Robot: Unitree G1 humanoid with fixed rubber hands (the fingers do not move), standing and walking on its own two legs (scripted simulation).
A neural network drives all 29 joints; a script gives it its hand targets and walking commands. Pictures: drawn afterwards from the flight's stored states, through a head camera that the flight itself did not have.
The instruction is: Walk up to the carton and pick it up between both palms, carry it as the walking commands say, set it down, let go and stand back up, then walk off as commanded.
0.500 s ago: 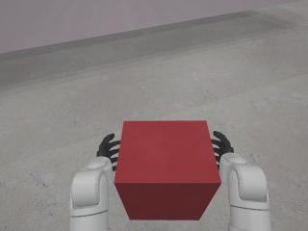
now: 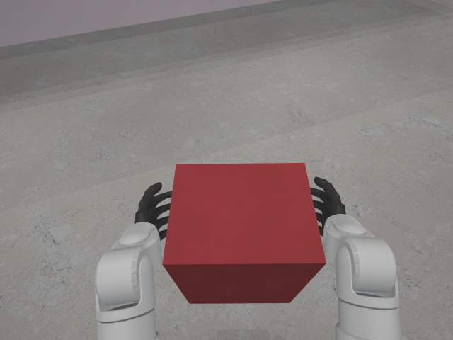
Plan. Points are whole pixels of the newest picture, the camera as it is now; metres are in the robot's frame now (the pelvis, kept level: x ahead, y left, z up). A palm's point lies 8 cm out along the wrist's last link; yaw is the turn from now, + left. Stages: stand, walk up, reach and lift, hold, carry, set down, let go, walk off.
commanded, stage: carry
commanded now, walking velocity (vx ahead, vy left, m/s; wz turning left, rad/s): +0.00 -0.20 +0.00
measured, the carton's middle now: (239, 242) +0.29 +0.01 +0.02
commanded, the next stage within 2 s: none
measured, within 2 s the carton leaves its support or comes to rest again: neither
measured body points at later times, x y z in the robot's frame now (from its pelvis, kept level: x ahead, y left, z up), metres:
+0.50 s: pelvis -0.05 -0.11 +0.01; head -0.04 -0.10 +0.46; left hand +0.23 +0.04 +0.09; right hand +0.24 -0.25 +0.10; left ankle -0.04 +0.03 -0.73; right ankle -0.05 -0.28 -0.68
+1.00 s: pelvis -0.10 -0.24 +0.01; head -0.09 -0.22 +0.46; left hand +0.17 -0.09 +0.07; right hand +0.19 -0.38 +0.09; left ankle -0.10 -0.14 -0.73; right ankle -0.09 -0.36 -0.67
